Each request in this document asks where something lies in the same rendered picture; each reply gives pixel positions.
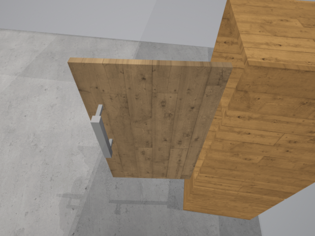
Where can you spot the cupboard door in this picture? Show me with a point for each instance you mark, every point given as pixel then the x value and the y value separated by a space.
pixel 158 112

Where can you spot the handle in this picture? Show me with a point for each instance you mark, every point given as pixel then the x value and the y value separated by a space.
pixel 100 132

